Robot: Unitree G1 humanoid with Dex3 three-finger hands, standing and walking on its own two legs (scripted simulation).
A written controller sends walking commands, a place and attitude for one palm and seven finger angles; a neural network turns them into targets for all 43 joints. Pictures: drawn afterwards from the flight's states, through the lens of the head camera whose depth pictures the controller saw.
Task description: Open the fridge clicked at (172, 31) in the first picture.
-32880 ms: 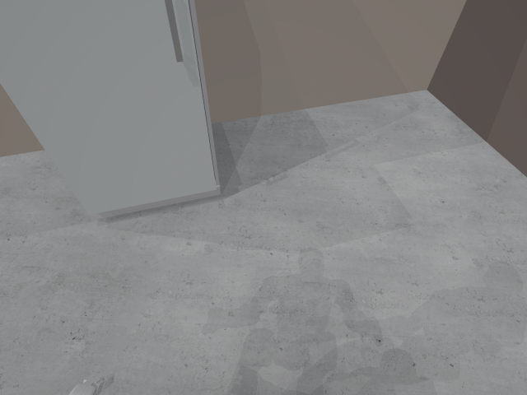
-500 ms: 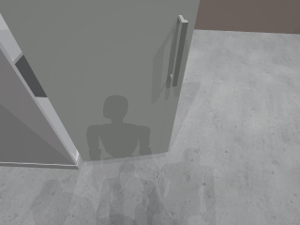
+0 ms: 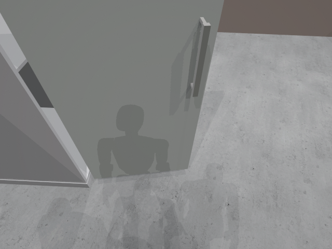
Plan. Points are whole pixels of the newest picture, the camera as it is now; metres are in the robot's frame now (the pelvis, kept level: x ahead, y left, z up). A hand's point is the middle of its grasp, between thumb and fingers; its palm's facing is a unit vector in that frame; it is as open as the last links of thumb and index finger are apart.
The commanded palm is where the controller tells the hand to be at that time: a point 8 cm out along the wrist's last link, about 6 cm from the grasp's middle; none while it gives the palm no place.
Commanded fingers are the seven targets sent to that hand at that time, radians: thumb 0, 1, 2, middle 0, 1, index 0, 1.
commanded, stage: look to check the result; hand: right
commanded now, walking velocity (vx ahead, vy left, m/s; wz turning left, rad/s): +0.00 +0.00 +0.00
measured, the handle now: (198, 61) +0.65 -0.06 +0.12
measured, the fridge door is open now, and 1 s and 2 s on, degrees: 80 80 80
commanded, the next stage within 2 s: stand and wait in 0.44 s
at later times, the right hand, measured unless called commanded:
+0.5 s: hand out of the picture +0.03 -0.17 -0.17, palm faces +0.02 +0.98 -0.21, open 7.4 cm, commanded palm none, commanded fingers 0.00 -0.90 -0.90 0.20 0.30 0.20 0.30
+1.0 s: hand out of the picture +0.06 -0.20 -0.16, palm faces +0.00 +0.96 -0.27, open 7.4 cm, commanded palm none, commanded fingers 0.00 -0.90 -0.90 0.20 0.30 0.20 0.30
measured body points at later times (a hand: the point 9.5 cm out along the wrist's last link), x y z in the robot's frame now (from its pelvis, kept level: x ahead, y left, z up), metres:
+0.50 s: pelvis +0.00 +0.01 +0.00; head +0.02 +0.01 +0.45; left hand +0.03 +0.25 -0.16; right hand +0.03 -0.22 -0.16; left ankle -0.01 +0.12 -0.74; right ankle +0.01 -0.09 -0.74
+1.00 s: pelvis +0.01 +0.02 +0.00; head +0.03 +0.02 +0.45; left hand +0.06 +0.28 -0.15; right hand +0.06 -0.25 -0.14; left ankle -0.01 +0.12 -0.74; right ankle +0.01 -0.09 -0.74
